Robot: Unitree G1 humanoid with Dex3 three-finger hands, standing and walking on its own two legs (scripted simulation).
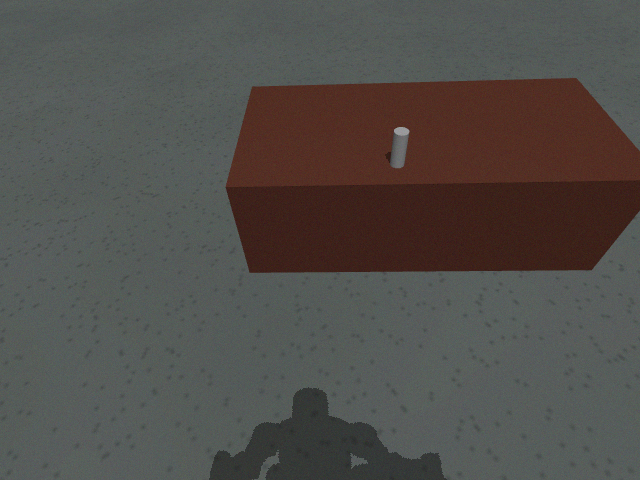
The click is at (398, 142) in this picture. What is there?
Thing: slim round
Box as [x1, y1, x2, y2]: [390, 127, 408, 167]
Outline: 404,127 397,127 394,129 390,164 393,167 401,167 404,162 408,137 408,129
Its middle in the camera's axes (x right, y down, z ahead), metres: +0.25 -0.31 +1.24
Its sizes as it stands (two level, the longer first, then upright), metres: 0.047 0.047 0.123
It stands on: a support 0.45 m high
